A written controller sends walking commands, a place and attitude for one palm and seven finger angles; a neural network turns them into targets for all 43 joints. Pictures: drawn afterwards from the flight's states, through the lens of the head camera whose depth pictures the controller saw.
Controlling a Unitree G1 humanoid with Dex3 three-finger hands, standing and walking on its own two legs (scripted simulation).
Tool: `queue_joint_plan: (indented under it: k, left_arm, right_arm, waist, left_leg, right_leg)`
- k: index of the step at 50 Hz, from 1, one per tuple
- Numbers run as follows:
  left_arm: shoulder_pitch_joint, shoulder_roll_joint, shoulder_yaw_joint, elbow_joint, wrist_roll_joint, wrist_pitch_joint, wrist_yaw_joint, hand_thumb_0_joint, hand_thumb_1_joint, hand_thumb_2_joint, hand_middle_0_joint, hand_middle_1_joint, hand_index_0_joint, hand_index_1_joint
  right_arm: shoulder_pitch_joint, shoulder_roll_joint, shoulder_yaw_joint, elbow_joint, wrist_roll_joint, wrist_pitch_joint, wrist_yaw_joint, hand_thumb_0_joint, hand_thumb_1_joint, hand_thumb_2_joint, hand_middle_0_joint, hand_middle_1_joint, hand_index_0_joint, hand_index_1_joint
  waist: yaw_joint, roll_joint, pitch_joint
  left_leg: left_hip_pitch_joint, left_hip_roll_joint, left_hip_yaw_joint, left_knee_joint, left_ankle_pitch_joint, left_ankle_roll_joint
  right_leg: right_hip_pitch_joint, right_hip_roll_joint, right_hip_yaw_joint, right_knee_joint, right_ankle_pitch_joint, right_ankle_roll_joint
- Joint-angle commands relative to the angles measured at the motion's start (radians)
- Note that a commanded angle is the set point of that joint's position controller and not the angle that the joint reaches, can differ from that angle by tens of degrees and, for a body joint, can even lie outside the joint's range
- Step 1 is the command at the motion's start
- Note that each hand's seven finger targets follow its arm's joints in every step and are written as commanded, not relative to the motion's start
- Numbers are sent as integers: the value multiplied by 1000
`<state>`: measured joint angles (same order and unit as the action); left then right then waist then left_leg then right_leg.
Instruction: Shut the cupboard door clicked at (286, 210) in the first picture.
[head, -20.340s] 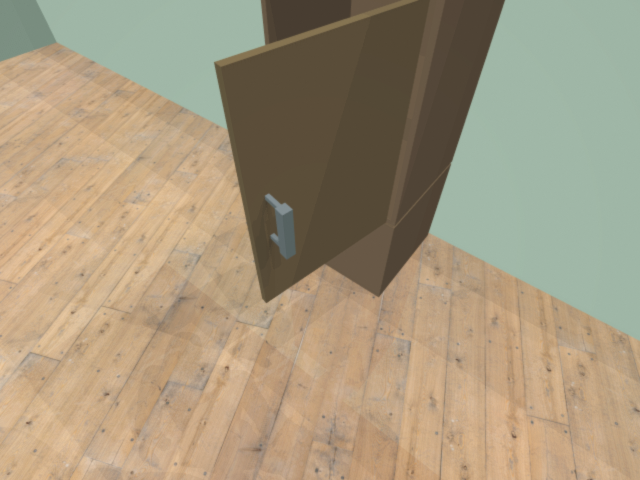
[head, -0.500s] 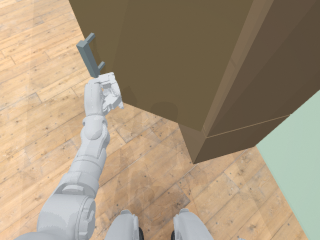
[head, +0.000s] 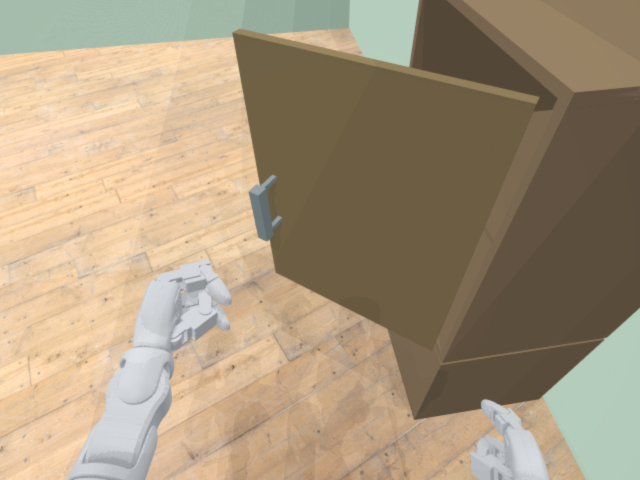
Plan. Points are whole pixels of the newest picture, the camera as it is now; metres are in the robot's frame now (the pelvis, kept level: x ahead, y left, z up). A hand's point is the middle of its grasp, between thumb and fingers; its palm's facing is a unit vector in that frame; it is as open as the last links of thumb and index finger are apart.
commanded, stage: draw the hand back to the body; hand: left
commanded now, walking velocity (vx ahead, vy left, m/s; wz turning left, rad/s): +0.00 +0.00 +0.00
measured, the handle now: (268, 208) +0.62 +0.14 -0.06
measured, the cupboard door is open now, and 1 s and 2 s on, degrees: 50 50 50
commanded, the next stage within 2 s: step back with the hand held close in 0.88 s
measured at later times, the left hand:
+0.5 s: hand (14, 347) +0.20 +0.28 +0.17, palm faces +0.45 -0.79 -0.42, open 6.1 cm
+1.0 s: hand (8, 359) +0.18 +0.27 +0.18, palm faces +0.46 -0.79 -0.41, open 7.4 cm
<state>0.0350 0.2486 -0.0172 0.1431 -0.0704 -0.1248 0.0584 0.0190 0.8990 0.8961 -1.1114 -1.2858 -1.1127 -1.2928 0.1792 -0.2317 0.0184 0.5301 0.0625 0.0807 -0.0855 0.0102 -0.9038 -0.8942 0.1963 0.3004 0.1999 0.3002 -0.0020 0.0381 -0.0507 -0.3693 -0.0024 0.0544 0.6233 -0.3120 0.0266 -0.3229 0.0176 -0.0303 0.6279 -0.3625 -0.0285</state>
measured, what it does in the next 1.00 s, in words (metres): stands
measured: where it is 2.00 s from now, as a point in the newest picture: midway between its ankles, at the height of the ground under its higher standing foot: outside the picture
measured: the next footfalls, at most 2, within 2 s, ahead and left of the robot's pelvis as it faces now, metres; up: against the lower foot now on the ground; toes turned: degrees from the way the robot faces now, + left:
none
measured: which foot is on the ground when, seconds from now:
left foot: down 0.00-1.00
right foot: down 0.00-1.00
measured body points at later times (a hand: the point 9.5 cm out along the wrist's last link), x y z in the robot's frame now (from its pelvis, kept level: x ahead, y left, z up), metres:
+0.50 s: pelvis +0.01 +0.01 +0.02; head -0.01 -0.02 +0.47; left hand +0.17 +0.32 +0.19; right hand +0.20 -0.19 -0.08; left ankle +0.01 +0.10 -0.73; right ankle -0.02 -0.10 -0.73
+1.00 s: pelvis +0.00 +0.00 +0.02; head -0.02 -0.02 +0.47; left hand +0.15 +0.31 +0.20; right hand +0.19 -0.21 -0.07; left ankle +0.01 +0.10 -0.73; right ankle -0.02 -0.10 -0.73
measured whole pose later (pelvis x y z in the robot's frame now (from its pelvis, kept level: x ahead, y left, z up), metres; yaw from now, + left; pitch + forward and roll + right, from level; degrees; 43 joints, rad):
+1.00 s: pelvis +0.00 +0.00 +0.02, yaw +1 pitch -4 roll +0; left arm 0.46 0.36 0.34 -0.36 -0.08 -0.09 0.11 0.02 0.89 0.90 -0.22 -0.30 -0.22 -0.31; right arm 0.20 -0.22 0.02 0.63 0.02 -0.09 -0.08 0.01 -0.90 -0.89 0.20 0.30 0.20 0.30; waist 0.06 0.07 0.01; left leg -0.12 -0.01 0.04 0.42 -0.22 0.03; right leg -0.06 0.02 -0.04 0.39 -0.26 -0.02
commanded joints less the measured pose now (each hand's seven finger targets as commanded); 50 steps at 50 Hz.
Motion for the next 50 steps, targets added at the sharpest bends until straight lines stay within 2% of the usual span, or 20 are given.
queue_joint_plan:
  k: [1,3,5,7,9,13,15,18,21,25,26,28,32,36,38,41,43,45,48,50]
  left_arm:
    - [-181,138,113,-341,1,-2,29,0,900,900,-860,-1020,-860,-1020]
    - [-109,140,119,-402,2,18,31,0,900,900,-805,-960,-805,-960]
    - [-48,137,130,-460,3,34,33,0,900,900,-750,-900,-750,-900]
    - [3,147,154,-499,5,46,37,0,900,900,-695,-840,-695,-840]
    - [39,168,188,-542,7,51,40,0,900,900,-640,-780,-640,-780]
    - [123,230,285,-603,3,55,48,0,900,900,-530,-660,-530,-660]
    - [147,240,314,-670,4,47,53,0,900,900,-475,-600,-475,-600]
    - [234,282,387,-682,-2,45,60,0,900,900,-393,-510,-393,-510]
    - [288,298,437,-742,-5,28,65,0,900,900,-310,-420,-310,-420]
    - [366,342,526,-761,-12,7,70,0,900,900,-200,-300,-200,-300]
    - [372,290,480,-724,-8,7,65,0,900,900,-200,-300,-200,-300]
    - [363,253,437,-684,-7,11,61,0,900,900,-200,-300,-200,-300]
    - [308,279,450,-683,-2,-2,70,0,900,900,-200,-300,-200,-300]
    - [300,312,475,-743,2,-24,76,0,900,900,-200,-300,-200,-300]
    - [318,343,507,-743,-1,-27,80,0,900,900,-200,-300,-200,-300]
    - [325,313,489,-736,-1,-30,76,0,900,900,-200,-300,-200,-300]
    - [343,325,507,-711,-4,-29,74,0,900,900,-200,-300,-200,-300]
    - [343,298,486,-701,-8,-27,68,0,900,900,-200,-300,-200,-300]
    - [354,295,482,-689,-7,-26,63,0,900,900,-200,-300,-200,-300]
    - [344,291,476,-709,-8,-28,63,0,900,900,-200,-300,-200,-300]
  right_arm:
    - [-94,-84,-7,-138,-11,-52,-16,0,-900,-900,200,300,200,300]
    - [-97,-86,-3,-137,-18,-67,-13,0,-900,-900,200,300,200,300]
    - [-105,-81,3,-138,-23,-80,-5,0,-900,-900,200,300,200,300]
    - [-110,-84,6,-136,-29,-90,2,0,-900,-900,200,300,200,300]
    - [-112,-86,6,-133,-33,-98,6,0,-900,-900,200,300,200,300]
    - [-122,-88,4,-122,-42,-112,9,0,-900,-900,200,300,200,300]
    - [-125,-80,4,-121,-41,-124,12,0,-900,-900,200,300,200,300]
    - [-129,-89,-4,-110,-46,-140,14,0,-900,-900,200,300,200,300]
    - [-125,-84,-11,-102,-44,-157,18,0,-900,-900,200,300,200,300]
    - [-124,-89,-23,-90,-39,-178,19,0,-900,-900,200,300,200,300]
    - [-121,-90,-22,-81,-40,-181,20,0,-900,-900,200,300,200,300]
    - [-116,-104,-30,-73,-38,-186,22,0,-900,-900,200,300,200,300]
    - [-116,-109,-37,-73,-40,-197,9,0,-900,-900,200,300,200,300]
    - [-129,-100,-32,-69,-42,-216,2,0,-900,-900,200,300,200,300]
    - [-127,-100,-30,-60,-45,-225,1,0,-900,-900,200,300,200,300]
    - [-128,-89,-26,-59,-43,-228,3,0,-900,-900,200,300,200,300]
    - [-128,-94,-29,-57,-45,-229,3,0,-900,-900,200,300,200,300]
    - [-125,-92,-29,-61,-43,-225,4,0,-900,-900,200,300,200,300]
    - [-124,-96,-32,-58,-43,-224,8,0,-900,-900,200,300,200,300]
    - [-123,-95,-34,-62,-44,-223,7,0,-900,-900,200,300,200,300]
  waist:
    - [7,-5,-138]
    - [15,1,-148]
    - [19,21,-114]
    - [23,-1,-88]
    - [27,16,-83]
    - [44,12,-63]
    - [46,57,-86]
    - [59,1,-54]
    - [62,49,-65]
    - [70,26,-47]
    - [62,31,-10]
    - [52,-7,35]
    - [54,-39,21]
    - [66,42,-19]
    - [72,40,-8]
    - [67,72,27]
    - [71,49,44]
    - [65,37,49]
    - [65,39,47]
    - [63,25,17]
  left_leg:
    - [244,17,-48,-159,231,13]
    - [288,19,-49,-178,295,12]
    - [308,24,-54,-201,339,5]
    - [313,28,-61,-222,345,1]
    - [324,29,-63,-239,341,-3]
    - [321,27,-63,-249,352,-6]
    - [336,28,-63,-247,379,-9]
    - [312,28,-64,-250,371,-8]
    - [313,29,-60,-244,385,-10]
    - [292,30,-57,-244,364,-9]
    - [284,30,-54,-248,346,-8]
    - [275,35,-58,-259,303,-5]
    - [278,26,-56,-269,208,7]
    - [291,19,-53,-267,213,6]
    - [275,18,-54,-264,222,4]
    - [271,19,-48,-266,217,-1]
    - [262,21,-48,-271,204,0]
    - [267,23,-44,-272,206,1]
    - [273,26,-43,-274,206,2]
    - [290,24,-37,-268,220,6]
  right_leg:
    - [100,-22,19,-180,307,12]
    - [144,-22,14,-200,356,10]
    - [158,-22,6,-215,378,9]
    - [171,-18,-2,-233,367,9]
    - [186,-19,-3,-249,349,8]
    - [215,-20,-2,-270,357,7]
    - [227,-22,-3,-267,365,7]
    - [232,-21,-5,-280,360,10]
    - [236,-25,-7,-271,363,12]
    - [230,-25,-7,-275,348,14]
    - [206,-25,-9,-277,326,14]
    - [178,-26,-9,-292,281,16]
    - [167,-28,-1,-302,197,21]
    - [196,-31,6,-301,203,15]
    - [205,-30,9,-310,216,13]
    - [188,-29,10,-314,210,13]
    - [184,-28,12,-327,194,13]
    - [179,-28,14,-325,195,15]
    - [179,-28,15,-331,194,15]
    - [186,-28,17,-326,212,18]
